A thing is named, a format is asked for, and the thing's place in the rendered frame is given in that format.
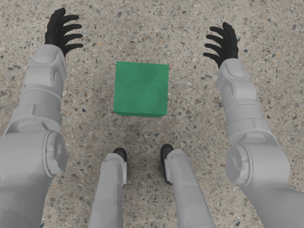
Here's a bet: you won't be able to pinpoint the robot right thigh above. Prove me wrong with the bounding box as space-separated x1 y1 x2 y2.
164 153 216 228

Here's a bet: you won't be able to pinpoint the right robot foot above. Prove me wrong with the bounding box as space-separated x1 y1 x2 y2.
161 144 174 185

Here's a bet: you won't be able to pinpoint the left robot hand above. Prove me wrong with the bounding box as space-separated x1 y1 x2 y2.
45 8 83 57

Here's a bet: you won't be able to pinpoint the left robot upper arm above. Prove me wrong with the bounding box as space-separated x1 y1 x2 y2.
0 130 68 228

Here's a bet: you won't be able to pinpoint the robot right forearm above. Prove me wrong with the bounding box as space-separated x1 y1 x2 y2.
216 58 290 173

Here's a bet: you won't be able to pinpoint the right robot upper arm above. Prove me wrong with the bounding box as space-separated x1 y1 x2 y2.
225 142 304 228

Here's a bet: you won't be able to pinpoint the right robot hand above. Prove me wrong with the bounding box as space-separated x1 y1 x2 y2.
203 22 238 68

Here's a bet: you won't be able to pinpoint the robot left forearm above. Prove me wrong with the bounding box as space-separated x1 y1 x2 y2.
0 44 67 142

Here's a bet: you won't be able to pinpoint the carton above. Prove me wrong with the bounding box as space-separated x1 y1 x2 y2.
114 61 169 117

